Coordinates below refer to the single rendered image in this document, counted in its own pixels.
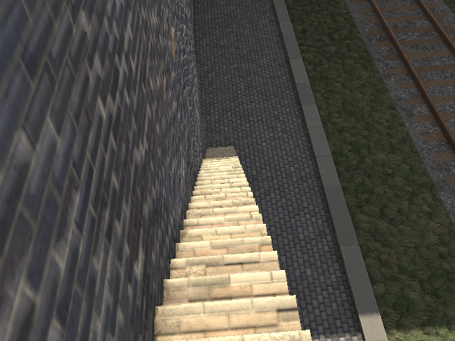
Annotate stairs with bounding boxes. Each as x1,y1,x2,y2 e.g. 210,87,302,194
154,146,312,341

